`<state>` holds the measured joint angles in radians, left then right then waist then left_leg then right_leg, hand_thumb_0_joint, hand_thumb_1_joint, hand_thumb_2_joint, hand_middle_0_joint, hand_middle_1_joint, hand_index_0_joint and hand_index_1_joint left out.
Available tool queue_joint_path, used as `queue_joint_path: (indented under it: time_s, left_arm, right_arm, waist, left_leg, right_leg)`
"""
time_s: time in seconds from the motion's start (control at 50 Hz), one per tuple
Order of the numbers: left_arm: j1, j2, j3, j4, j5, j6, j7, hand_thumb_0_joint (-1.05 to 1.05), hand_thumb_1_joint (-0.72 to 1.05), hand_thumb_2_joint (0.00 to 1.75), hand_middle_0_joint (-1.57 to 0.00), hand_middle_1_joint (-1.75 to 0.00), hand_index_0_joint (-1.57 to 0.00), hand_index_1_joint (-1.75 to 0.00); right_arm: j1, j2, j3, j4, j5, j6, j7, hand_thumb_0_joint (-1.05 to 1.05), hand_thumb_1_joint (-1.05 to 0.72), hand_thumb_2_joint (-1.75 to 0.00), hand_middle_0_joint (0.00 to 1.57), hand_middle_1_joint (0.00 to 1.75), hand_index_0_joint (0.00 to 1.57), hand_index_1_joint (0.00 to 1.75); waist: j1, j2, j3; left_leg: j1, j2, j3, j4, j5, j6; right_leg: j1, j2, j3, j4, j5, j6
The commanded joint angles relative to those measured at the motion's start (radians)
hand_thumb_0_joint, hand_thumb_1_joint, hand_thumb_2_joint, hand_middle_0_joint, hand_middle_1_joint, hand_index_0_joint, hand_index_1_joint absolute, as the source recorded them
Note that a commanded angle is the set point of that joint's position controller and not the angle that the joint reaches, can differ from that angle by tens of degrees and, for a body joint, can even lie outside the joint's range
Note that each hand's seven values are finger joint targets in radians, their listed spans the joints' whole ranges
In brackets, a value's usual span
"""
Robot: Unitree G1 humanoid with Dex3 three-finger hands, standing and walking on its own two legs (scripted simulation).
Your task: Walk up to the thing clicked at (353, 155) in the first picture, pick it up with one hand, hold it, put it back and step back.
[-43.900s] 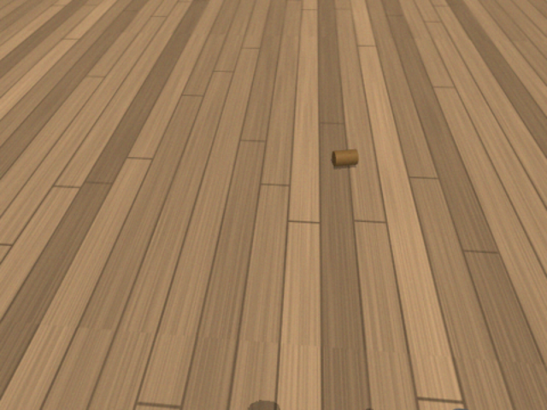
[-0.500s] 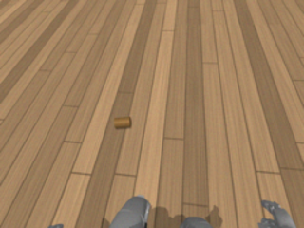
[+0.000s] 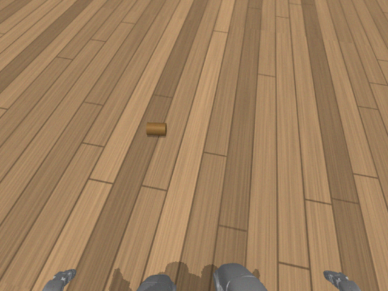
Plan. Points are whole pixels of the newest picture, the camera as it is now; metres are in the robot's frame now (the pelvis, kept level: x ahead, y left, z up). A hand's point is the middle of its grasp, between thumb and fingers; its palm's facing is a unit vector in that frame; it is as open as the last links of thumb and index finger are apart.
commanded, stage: step back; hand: left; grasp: from above
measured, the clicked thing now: (156, 129) +1.04 +0.24 -0.72
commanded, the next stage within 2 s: stand in 1.02 s
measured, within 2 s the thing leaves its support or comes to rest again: neither
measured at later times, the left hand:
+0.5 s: hand out of the picture +0.00 +0.29 -0.15, palm faces -0.02 -0.92 -0.40, open 7.3 cm
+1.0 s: hand out of the picture +0.11 +0.24 -0.15, palm faces -0.01 -0.94 -0.35, open 7.3 cm
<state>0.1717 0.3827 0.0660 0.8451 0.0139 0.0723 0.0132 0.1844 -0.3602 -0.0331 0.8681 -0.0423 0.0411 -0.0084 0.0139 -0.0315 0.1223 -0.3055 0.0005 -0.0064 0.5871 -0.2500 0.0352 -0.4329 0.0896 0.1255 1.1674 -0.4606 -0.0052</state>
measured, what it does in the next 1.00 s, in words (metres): steps on the spot: right foot, then left foot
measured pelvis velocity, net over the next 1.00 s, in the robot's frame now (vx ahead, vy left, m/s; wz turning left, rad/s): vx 0.00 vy -0.01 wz -0.02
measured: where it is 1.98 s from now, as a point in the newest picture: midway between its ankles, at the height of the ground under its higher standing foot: outside the picture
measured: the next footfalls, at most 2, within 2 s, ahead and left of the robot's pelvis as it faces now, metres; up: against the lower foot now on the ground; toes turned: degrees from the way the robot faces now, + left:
right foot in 0.12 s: -0.05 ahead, -0.13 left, +0.00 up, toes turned -1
left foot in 0.42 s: +0.04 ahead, +0.12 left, +0.00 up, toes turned -2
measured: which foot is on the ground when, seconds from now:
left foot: down 0.00-0.14, up 0.16-0.40, down 0.42-1.00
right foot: up 0.00-0.10, down 0.12-0.46, up 0.48-0.72, down 0.74-1.00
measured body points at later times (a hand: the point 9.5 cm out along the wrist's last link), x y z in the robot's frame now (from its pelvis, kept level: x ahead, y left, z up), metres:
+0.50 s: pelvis -0.04 +0.01 +0.00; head -0.03 +0.01 +0.44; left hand +0.00 +0.34 -0.13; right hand +0.02 -0.30 -0.13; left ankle +0.00 +0.13 -0.73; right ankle -0.09 -0.12 -0.72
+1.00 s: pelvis +0.00 -0.01 +0.00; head +0.01 -0.01 +0.45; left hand +0.11 +0.29 -0.12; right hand +0.06 -0.31 -0.13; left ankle +0.00 +0.12 -0.73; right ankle +0.01 -0.14 -0.73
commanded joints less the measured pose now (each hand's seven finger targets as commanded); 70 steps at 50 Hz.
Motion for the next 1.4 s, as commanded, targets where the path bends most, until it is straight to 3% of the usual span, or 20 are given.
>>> queue_joint_path:
  time_s: [0.0,0.08,0.12,0.14,0.16,0.22,0.3,0.4,0.42,0.44,0.48,0.56,0.7,0.74,0.78,0.84,0.9,0.94,1.2,1.38]
  left_arm:
    - [0.021,0.178,0.039,-0.045,0.009,-0.070,-0.003,0.00,0.90,0.90,-0.20,-0.30,-0.20,-0.30]
    - [0.150,0.176,0.050,0.056,0.025,-0.111,0.004,0.00,0.90,0.90,-0.20,-0.30,-0.20,-0.30]
    - [0.144,0.276,0.077,0.053,0.043,-0.128,0.010,0.00,0.90,0.90,-0.20,-0.30,-0.20,-0.30]
    - [0.067,0.340,0.090,0.020,0.049,-0.122,0.013,0.00,0.90,0.90,-0.20,-0.30,-0.20,-0.30]
    - [-0.015,0.338,0.083,0.005,0.043,-0.123,0.010,0.00,0.90,0.90,-0.20,-0.30,-0.20,-0.30]
    - [-0.012,0.240,0.061,0.022,0.029,-0.137,0.008,0.00,0.90,0.90,-0.20,-0.30,-0.20,-0.30]
    - [0.069,0.276,0.070,0.040,0.032,-0.134,-0.007,0.00,0.90,0.90,-0.20,-0.30,-0.20,-0.30]
    - [0.041,0.217,0.030,0.015,0.019,-0.104,-0.014,0.00,0.90,0.90,-0.20,-0.30,-0.20,-0.30]
    - [0.060,0.173,0.016,0.011,0.012,-0.105,-0.015,0.00,0.90,0.90,-0.20,-0.30,-0.20,-0.30]
    - [0.048,0.126,0.004,-0.005,-0.003,-0.102,-0.016,0.00,0.90,0.90,-0.20,-0.30,-0.20,-0.30]
    - [0.023,0.247,0.037,0.010,0.009,-0.092,-0.006,0.00,0.90,0.90,-0.20,-0.30,-0.20,-0.30]
    - [0.064,0.204,0.036,0.039,0.005,-0.098,-0.021,0.00,0.90,0.90,-0.20,-0.30,-0.20,-0.30]
    - [0.122,0.181,0.045,0.108,0.009,-0.103,-0.004,0.00,0.90,0.90,-0.20,-0.30,-0.20,-0.30]
    - [0.075,0.268,0.064,0.085,0.028,-0.115,0.004,0.00,0.90,0.90,-0.20,-0.30,-0.20,-0.30]
    - [-0.109,0.312,0.056,0.036,0.023,-0.115,0.000,0.00,0.90,0.90,-0.20,-0.30,-0.20,-0.30]
    - [-0.155,0.225,0.031,0.043,0.007,-0.113,-0.001,0.00,0.90,0.90,-0.20,-0.30,-0.20,-0.30]
    - [-0.125,0.209,0.024,0.075,-0.004,-0.114,-0.005,0.00,0.90,0.90,-0.20,-0.30,-0.20,-0.30]
    - [-0.121,0.208,0.022,0.097,-0.012,-0.109,-0.005,0.00,0.90,0.90,-0.20,-0.30,-0.20,-0.30]
    - [-0.149,0.171,-0.021,0.200,-0.014,-0.116,-0.006,0.00,0.90,0.90,-0.20,-0.30,-0.20,-0.30]
    - [-0.153,0.166,-0.028,0.233,-0.007,-0.111,-0.009,0.00,0.90,0.90,-0.20,-0.30,-0.20,-0.30]
  right_arm:
    - [-0.008,-0.243,-0.084,-0.082,-0.001,-0.035,0.000,0.00,-0.90,-0.90,0.20,0.30,0.20,0.30]
    - [-0.014,-0.265,-0.095,-0.073,-0.006,-0.006,0.013,0.00,-0.90,-0.90,0.20,0.30,0.20,0.30]
    - [-0.019,-0.137,-0.055,-0.096,0.003,-0.014,0.017,0.00,-0.90,-0.90,0.20,0.30,0.20,0.30]
    - [-0.112,-0.191,-0.070,-0.103,-0.005,-0.021,0.005,0.00,-0.90,-0.90,0.20,0.30,0.20,0.30]
    - [-0.118,-0.233,-0.088,-0.084,0.002,-0.027,0.008,0.00,-0.90,-0.90,0.20,0.30,0.20,0.30]
    - [-0.073,-0.206,-0.080,-0.040,0.016,-0.044,0.026,0.00,-0.90,-0.90,0.20,0.30,0.20,0.30]
    - [-0.097,-0.200,-0.075,-0.042,0.010,-0.065,0.035,0.00,-0.90,-0.90,0.20,0.30,0.20,0.30]
    - [0.045,-0.195,-0.093,0.037,0.014,-0.091,0.020,0.00,-0.90,-0.90,0.20,0.30,0.20,0.30]
    - [0.101,-0.233,-0.108,0.050,0.006,-0.096,0.012,0.00,-0.90,-0.90,0.20,0.30,0.20,0.30]
    - [0.137,-0.313,-0.118,0.046,0.002,-0.101,0.007,0.00,-0.90,-0.90,0.20,0.30,0.20,0.30]
    - [0.104,-0.356,-0.132,0.035,0.005,-0.095,0.009,0.00,-0.90,-0.90,0.20,0.30,0.20,0.30]
    - [0.033,-0.270,-0.098,0.009,0.006,-0.104,0.005,0.00,-0.90,-0.90,0.20,0.30,0.20,0.30]
    - [-0.082,-0.205,-0.059,-0.011,0.023,-0.064,0.001,0.00,-0.90,-0.90,0.20,0.30,0.20,0.30]
    - [-0.032,-0.130,-0.034,-0.008,0.033,-0.059,-0.003,0.00,-0.90,-0.90,0.20,0.30,0.20,0.30]
    - [0.033,-0.194,-0.056,0.054,0.028,-0.047,-0.010,0.00,-0.90,-0.90,0.20,0.30,0.20,0.30]
    - [0.058,-0.187,-0.046,0.105,0.034,-0.066,-0.006,0.00,-0.90,-0.90,0.20,0.30,0.20,0.30]
    - [0.016,-0.201,-0.043,0.115,0.024,-0.077,-0.010,0.00,-0.90,-0.90,0.20,0.30,0.20,0.30]
    - [-0.053,-0.220,-0.038,0.110,0.028,-0.077,-0.007,0.00,-0.90,-0.90,0.20,0.30,0.20,0.30]
    - [-0.126,-0.197,-0.016,0.181,0.040,-0.088,-0.004,0.00,-0.90,-0.90,0.20,0.30,0.20,0.30]
    - [-0.168,-0.195,-0.013,0.198,0.038,-0.080,0.000,0.00,-0.90,-0.90,0.20,0.30,0.20,0.30]
  waist:
    - [-0.054,0.214,-0.146]
    - [-0.004,0.175,-0.148]
    - [0.007,-0.116,-0.090]
    - [0.060,-0.101,-0.020]
    - [0.026,-0.097,0.054]
    - [-0.007,-0.082,0.053]
    - [0.044,-0.158,0.011]
    - [-0.022,-0.070,-0.085]
    - [-0.046,0.048,-0.150]
    - [-0.058,0.248,-0.169]
    - [-0.049,0.147,-0.080]
    - [-0.010,0.151,-0.052]
    - [0.056,0.161,-0.123]
    - [0.033,-0.098,-0.127]
    - [-0.012,-0.121,-0.076]
    - [-0.050,-0.083,-0.102]
    - [-0.013,-0.065,-0.177]
    - [0.009,-0.018,-0.139]
    - [-0.011,0.054,-0.219]
    - [-0.008,0.054,-0.139]
  left_leg:
    - [0.224,0.193,-0.219,-0.225,-0.262,0.166]
    - [0.048,0.178,-0.161,-0.088,-0.235,0.122]
    - [-0.328,-0.012,-0.028,0.210,-0.267,-0.017]
    - [-0.268,0.025,-0.116,0.248,-0.289,-0.041]
    - [-0.142,0.052,-0.160,0.300,-0.241,-0.044]
    - [-0.213,0.003,-0.106,0.245,-0.107,-0.043]
    - [-0.141,0.005,-0.029,0.111,-0.169,-0.041]
    - [0.241,-0.030,0.018,-0.173,0.003,-0.028]
    - [0.358,0.082,-0.140,-0.224,-0.041,0.012]
    - [0.379,0.297,-0.501,-0.327,-0.219,0.113]
    - [0.173,0.366,-0.564,-0.367,-0.402,0.227]
    - [0.101,0.249,-0.291,-0.294,-0.064,0.154]
    - [-0.120,0.155,-0.123,-0.082,-0.024,0.062]
    - [-0.217,0.007,-0.066,0.125,-0.167,-0.019]
    - [0.005,0.014,-0.060,0.256,-0.309,-0.045]
    - [0.084,0.036,-0.048,-0.036,-0.033,-0.018]
    - [0.131,0.096,-0.110,-0.098,0.235,0.010]
    - [0.039,0.101,-0.135,-0.093,0.175,0.019]
    - [0.220,0.133,-0.098,-0.248,0.420,-0.014]
    - [0.196,0.125,-0.092,-0.323,0.219,-0.022]
  right_leg:
    - [-0.009,-0.058,-0.079,-0.411,-0.063,0.035]
    - [0.305,-0.052,-0.099,-0.897,0.077,-0.029]
    - [0.447,-0.314,0.377,-0.918,-0.035,-0.106]
    - [0.168,-0.464,0.489,-0.951,-0.271,-0.234]
    - [-0.019,-0.473,0.474,-0.961,-0.360,-0.247]
    - [0.195,-0.292,0.179,-0.913,-0.048,-0.145]
    - [0.237,-0.310,0.134,-0.883,0.018,-0.151]
    - [0.110,-0.236,-0.030,-0.617,0.281,-0.101]
    - [0.033,-0.176,-0.086,-0.439,0.291,-0.069]
    - [-0.134,-0.061,-0.164,-0.258,-0.003,-0.023]
    - [-0.084,-0.127,-0.035,-0.164,-0.134,-0.037]
    - [-0.027,-0.154,-0.072,-0.281,-0.032,-0.025]
    - [0.363,-0.092,-0.146,-0.684,0.263,-0.010]
    - [0.354,-0.298,0.202,-0.835,0.158,-0.081]
    - [0.030,-0.457,0.335,-0.894,-0.046,-0.226]
    - [0.090,-0.299,0.071,-0.767,0.233,-0.100]
    - [0.190,-0.242,0.007,-0.683,0.436,-0.057]
    - [0.228,-0.211,-0.025,-0.725,0.304,-0.039]
    - [0.393,-0.218,-0.057,-0.792,0.606,-0.018]
    - [0.345,-0.214,-0.049,-0.872,0.432,-0.004]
